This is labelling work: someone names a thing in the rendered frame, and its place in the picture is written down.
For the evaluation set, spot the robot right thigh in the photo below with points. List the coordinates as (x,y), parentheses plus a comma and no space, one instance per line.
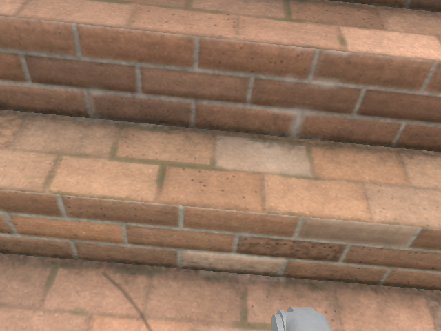
(299,319)

